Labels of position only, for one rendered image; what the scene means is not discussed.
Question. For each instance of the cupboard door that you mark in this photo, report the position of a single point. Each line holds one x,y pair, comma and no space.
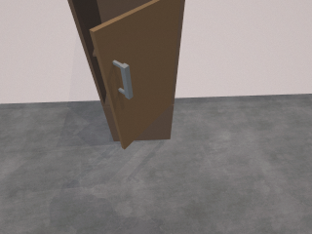
145,39

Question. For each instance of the handle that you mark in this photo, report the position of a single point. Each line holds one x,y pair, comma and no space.
126,78

